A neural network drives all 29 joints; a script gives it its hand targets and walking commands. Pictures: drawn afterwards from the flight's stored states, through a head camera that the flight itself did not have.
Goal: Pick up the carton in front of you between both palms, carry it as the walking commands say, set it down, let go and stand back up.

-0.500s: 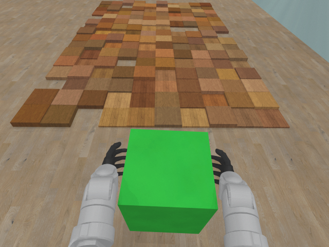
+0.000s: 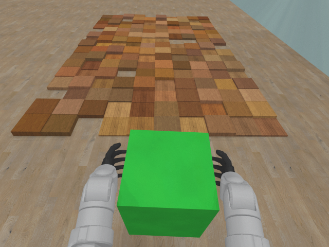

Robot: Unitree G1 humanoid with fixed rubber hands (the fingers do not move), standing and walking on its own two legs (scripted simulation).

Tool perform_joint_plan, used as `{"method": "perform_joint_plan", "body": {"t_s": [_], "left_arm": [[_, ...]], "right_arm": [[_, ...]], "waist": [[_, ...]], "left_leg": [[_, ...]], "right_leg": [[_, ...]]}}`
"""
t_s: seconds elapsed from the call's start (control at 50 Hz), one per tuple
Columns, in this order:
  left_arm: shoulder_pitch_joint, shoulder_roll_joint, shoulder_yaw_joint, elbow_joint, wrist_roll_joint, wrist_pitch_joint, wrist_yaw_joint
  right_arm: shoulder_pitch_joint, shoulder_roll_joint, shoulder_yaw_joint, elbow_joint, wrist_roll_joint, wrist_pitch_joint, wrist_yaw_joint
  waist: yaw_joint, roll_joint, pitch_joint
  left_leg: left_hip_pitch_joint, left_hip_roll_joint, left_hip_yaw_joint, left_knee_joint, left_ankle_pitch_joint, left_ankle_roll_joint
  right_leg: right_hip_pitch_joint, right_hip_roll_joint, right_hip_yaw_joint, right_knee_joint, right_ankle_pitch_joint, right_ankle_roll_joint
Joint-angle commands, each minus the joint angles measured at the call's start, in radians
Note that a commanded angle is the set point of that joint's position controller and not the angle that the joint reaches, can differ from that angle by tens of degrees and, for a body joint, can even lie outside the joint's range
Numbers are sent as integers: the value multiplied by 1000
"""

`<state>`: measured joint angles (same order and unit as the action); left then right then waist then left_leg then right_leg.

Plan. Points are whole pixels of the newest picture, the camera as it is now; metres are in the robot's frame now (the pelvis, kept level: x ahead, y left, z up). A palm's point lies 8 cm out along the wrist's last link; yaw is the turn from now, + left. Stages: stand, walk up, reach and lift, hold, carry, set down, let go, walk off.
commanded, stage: hold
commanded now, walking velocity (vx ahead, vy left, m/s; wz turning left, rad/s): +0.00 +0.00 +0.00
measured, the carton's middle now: (166, 186) +0.30 +0.00 -0.03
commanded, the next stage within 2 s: carry in 0.20 s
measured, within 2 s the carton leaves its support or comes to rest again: neither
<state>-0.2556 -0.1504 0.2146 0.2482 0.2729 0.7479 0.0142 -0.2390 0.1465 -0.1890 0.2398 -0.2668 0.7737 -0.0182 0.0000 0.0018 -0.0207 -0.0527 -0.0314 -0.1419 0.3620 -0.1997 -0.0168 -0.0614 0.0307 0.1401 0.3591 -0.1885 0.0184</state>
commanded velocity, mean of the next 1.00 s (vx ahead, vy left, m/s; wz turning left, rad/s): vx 0.42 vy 0.00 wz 0.00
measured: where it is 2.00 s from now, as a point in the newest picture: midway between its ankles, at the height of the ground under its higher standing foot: (157, 161)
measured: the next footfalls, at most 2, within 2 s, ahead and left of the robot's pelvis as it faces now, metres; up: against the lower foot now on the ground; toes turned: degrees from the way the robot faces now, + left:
left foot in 0.74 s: +0.19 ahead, +0.12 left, +0.00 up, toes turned +11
right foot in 1.08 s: +0.53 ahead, -0.06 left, +0.00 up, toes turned -9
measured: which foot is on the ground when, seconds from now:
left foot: down 0.00-0.56, up 0.58-0.72, down 0.74-1.00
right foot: down 0.00-0.76, up 0.78-1.00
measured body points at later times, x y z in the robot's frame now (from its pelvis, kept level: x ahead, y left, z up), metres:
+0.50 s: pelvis +0.04 +0.02 -0.01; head +0.00 +0.02 +0.44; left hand +0.34 +0.18 +0.06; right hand +0.33 -0.13 +0.06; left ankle +0.01 +0.14 -0.75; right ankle +0.04 -0.11 -0.73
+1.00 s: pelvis +0.30 +0.04 -0.01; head +0.30 +0.04 +0.44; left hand +0.58 +0.18 +0.07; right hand +0.57 -0.12 +0.07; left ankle +0.15 +0.12 -0.75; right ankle +0.38 -0.07 -0.72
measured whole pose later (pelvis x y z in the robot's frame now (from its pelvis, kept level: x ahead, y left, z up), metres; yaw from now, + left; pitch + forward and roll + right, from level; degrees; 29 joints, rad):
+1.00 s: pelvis +0.30 +0.04 -0.01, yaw +1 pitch +6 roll -2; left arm -0.19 -0.14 0.13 -0.34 0.11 1.23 0.10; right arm -0.17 0.14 -0.11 -0.36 -0.11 1.25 -0.10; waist -0.03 0.03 -0.11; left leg -0.03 0.04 0.17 0.33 -0.39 0.01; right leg -0.58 -0.05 -0.17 0.70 -0.25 -0.01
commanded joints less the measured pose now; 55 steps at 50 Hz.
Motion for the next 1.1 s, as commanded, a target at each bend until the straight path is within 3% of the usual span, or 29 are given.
{"method": "perform_joint_plan", "body": {"t_s": [0.0, 0.16, 0.18, 0.22, 0.24, 0.3, 0.34, 0.36, 0.38, 0.4, 0.42, 0.48, 0.52, 0.54, 0.56, 0.58, 0.6, 0.62, 0.7, 0.72, 0.74, 0.76, 0.78, 0.8, 0.84, 0.98, 1.04, 1.06, 1.08], "left_arm": [[-488, -956, -535, -2, -267, -17, -270], [-576, -983, -539, 15, -273, -33, -281], [-581, -972, -535, -7, -281, -31, -276], [-565, -960, -550, -33, -290, -24, -262], [-577, -958, -567, -62, -297, -18, -254], [-549, -936, -631, -143, -334, 23, -227], [-565, -911, -692, -230, -377, 75, -210], [-581, -897, -720, -267, -401, 106, -202], [-598, -891, -744, -302, -424, 139, -195], [-604, -882, -762, -319, -451, 173, -192], [-610, -878, -781, -336, -484, 210, -192], [-581, -906, -823, -379, -569, 287, -192], [-525, -914, -826, -417, -593, 327, -188], [-487, -921, -820, -427, -589, 345, -183], [-451, -902, -806, -438, -568, 359, -174], [-426, -899, -797, -451, -547, 374, -163], [-421, -892, -794, -493, -537, 391, -154], [-425, -886, -797, -540, -531, 406, -145], [-399, -919, -818, -652, -554, 444, -149], [-404, -905, -825, -664, -561, 450, -155], [-442, -878, -826, -684, -571, 462, -159], [-494, -856, -841, -709, -600, 482, -165], [-503, -846, -850, -697, -620, 492, -172], [-492, -846, -847, -684, -630, 496, -178], [-449, -857, -829, -643, -625, 500, -180], [-338, -904, -801, -608, -542, 477, -158], [-309, -908, -798, -604, -524, 465, -161], [-319, -905, -799, -602, -522, 462, -166], [-319, -896, -796, -588, -516, 461, -168]], "right_arm": [[-566, 934, 538, -69, 282, -52, 269], [-650, 969, 544, -52, 292, -64, 279], [-664, 962, 546, -58, 292, -65, 273], [-663, 947, 553, -96, 305, -63, 261], [-679, 947, 574, -120, 319, -57, 256], [-668, 947, 652, -197, 377, -15, 240], [-676, 940, 699, -260, 422, 34, 229], [-671, 921, 710, -284, 438, 64, 222], [-645, 899, 712, -298, 445, 95, 213], [-625, 877, 716, -307, 448, 126, 204], [-599, 855, 721, -332, 457, 161, 193], [-606, 838, 748, -456, 504, 246, 163], [-555, 847, 772, -514, 527, 293, 158], [-553, 853, 784, -545, 541, 317, 162], [-569, 868, 802, -579, 569, 344, 171], [-587, 868, 808, -592, 593, 367, 181], [-580, 877, 810, -594, 602, 381, 189], [-559, 889, 808, -596, 610, 391, 197], [-452, 894, 790, -643, 602, 419, 197], [-451, 880, 788, -657, 598, 423, 192], [-443, 877, 776, -651, 589, 428, 185], [-434, 863, 761, -639, 567, 429, 174], [-439, 853, 755, -662, 564, 436, 165], [-456, 849, 755, -680, 567, 444, 157], [-468, 852, 759, -695, 566, 454, 148], [-438, 877, 797, -678, 595, 455, 189], [-410, 870, 805, -674, 594, 449, 203], [-430, 857, 808, -673, 593, 446, 207], [-457, 852, 814, -678, 592, 447, 211]], "waist": [[-1, 0, -172], [2, 1, -222], [0, -40, -232], [5, -60, -224], [6, -85, -208], [7, -153, -268], [8, -106, -301], [4, -31, -291], [-10, 157, -272], [-20, 260, -213], [-26, 254, -174], [-19, 150, -263], [-11, 99, -351], [8, -7, -391], [22, -238, -362], [32, -278, -304], [41, -226, -254], [39, -164, -251], [11, -105, -341], [3, -58, -369], [-24, 125, -354], [-37, 338, -321], [-41, 260, -277], [-40, 168, -282], [-38, 64, -318], [-22, 144, -242], [4, 138, -330], [23, 102, -376], [42, -69, -418]], "left_leg": [[4, -67, 78, -54, 112, -7], [-5, -66, 81, -38, 77, -4], [-120, 95, 45, 43, -100, 10], [-205, 56, 50, 66, -418, 11], [-252, 41, 83, 114, -445, 2], [-262, 3, 209, 213, -214, -9], [-157, 6, 212, 109, -228, 3], [-103, 72, 118, 33, -312, 20], [-56, 212, -107, -89, -472, 72], [1, 318, -276, -170, -521, 133], [1, 362, -331, -182, -443, 183], [-57, 264, -58, -68, -166, 150], [-207, 179, 107, 80, -183, 96], [-344, 130, 186, 234, -230, 62], [-569, 76, 261, 417, -283, 28], [-696, 74, 260, 440, -360, 31], [-752, 82, 241, 429, -404, 36], [-738, 92, 237, 384, -389, 35], [-234, 30, 362, 37, -53, 24], [15, 54, 346, 17, -4, 28], [171, 232, 38, -104, -166, 91], [316, 413, -279, -112, -17, 212], [360, 459, -302, -80, 164, 271], [388, 448, -251, -48, 346, 270], [407, 412, -125, -39, 402, 214], [139, 257, 238, -61, 558, 111], [-25, 214, 376, 201, 674, 51], [-143, 188, 380, 357, 502, 33], [-323, 121, 370, 637, 236, 1]], "right_leg": [[31, 70, -79, -49, 94, 1], [37, 67, -80, -33, 66, 0], [-66, -108, -24, 27, -120, -12], [-159, -112, 39, -44, -513, -34], [-170, -131, 65, -64, -586, -49], [-155, -205, 110, -70, -474, -104], [-226, -163, 19, -6, -468, -89], [-305, -121, -54, 87, -466, -64], [-418, -62, -158, 287, -408, -21], [-557, -29, -235, 396, -346, -2], [-600, -68, -228, 368, -332, -7], [-343, -27, -302, 133, -180, -9], [-7, -47, -303, 13, -63, -11], [150, -159, -135, -34, -153, -57], [258, -345, 139, -71, -201, -147], [285, -430, 256, -75, -129, -228], [284, -443, 259, -84, -29, -257], [276, -432, 206, -81, 32, -247], [11, -268, -177, 36, -62, -102], [-158, -222, -261, 129, -125, -62], [-381, -151, -353, 370, -174, -7], [-644, -63, -343, 541, -314, 15], [-772, -88, -259, 641, -401, -9], [-831, -107, -230, 701, -400, -23], [-840, -127, -218, 644, -321, -36], [-462, -34, -380, 207, 50, -39], [-25, 37, -467, 131, 89, -63], [151, -23, -401, 126, 32, -63], [258, -264, 12, 8, -236, -129]]}}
